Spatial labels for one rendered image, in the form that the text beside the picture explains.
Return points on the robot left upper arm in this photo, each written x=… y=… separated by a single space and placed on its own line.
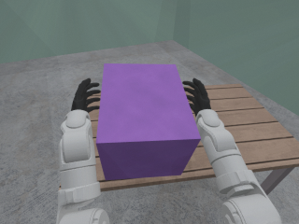
x=87 y=216

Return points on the robot right upper arm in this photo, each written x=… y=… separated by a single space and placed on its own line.
x=250 y=209

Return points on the carton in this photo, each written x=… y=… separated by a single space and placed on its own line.
x=145 y=124

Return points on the right robot hand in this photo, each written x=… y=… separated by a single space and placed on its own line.
x=200 y=96

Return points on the right robot forearm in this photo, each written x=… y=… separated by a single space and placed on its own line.
x=232 y=174

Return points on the left robot forearm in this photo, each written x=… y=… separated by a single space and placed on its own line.
x=79 y=185

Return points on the table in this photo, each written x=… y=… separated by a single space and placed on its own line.
x=264 y=144

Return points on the left robot hand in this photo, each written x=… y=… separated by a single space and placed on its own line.
x=80 y=101

